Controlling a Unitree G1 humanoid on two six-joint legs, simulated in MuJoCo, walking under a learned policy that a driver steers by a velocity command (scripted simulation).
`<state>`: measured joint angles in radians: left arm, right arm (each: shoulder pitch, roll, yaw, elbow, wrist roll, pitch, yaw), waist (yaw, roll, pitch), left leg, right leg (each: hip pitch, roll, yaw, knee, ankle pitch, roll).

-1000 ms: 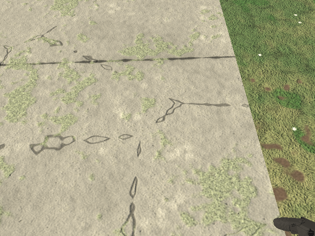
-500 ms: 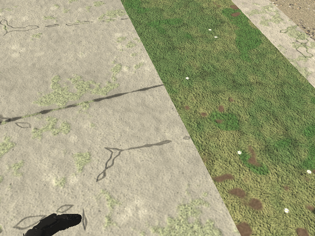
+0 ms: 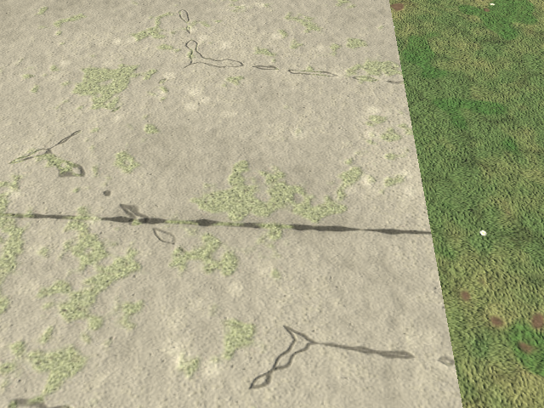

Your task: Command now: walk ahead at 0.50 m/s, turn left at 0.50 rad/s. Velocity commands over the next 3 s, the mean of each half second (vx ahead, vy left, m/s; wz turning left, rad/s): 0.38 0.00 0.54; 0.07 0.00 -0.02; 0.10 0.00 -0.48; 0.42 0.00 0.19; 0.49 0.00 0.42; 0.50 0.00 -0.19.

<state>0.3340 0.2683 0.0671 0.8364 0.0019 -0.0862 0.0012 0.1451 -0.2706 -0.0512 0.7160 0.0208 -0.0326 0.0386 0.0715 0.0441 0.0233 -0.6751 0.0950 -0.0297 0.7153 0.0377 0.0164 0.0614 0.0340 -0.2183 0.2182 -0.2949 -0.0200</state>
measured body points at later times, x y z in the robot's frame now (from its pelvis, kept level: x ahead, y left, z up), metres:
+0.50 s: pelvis +0.26 +0.05 +0.00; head +0.29 +0.07 +0.45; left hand +0.39 +0.35 -0.09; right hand +0.43 -0.21 -0.10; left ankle +0.20 +0.12 -0.74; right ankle +0.45 -0.05 -0.70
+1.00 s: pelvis +0.34 +0.06 +0.00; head +0.36 +0.08 +0.45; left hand +0.40 +0.36 -0.12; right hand +0.51 -0.19 -0.11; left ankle +0.29 +0.18 -0.74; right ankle +0.42 -0.03 -0.71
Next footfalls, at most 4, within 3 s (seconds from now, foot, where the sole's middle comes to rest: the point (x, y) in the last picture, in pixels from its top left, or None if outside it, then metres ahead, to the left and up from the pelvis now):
0.12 left None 0.24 0.13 -0.77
0.56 right None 0.49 -0.01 -0.77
0.90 left None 0.33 0.19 -0.77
1.24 right None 0.42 -0.07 -0.77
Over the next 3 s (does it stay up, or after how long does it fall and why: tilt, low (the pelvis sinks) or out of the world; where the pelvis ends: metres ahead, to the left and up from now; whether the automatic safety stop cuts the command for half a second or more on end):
stays up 1.09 0.24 0.01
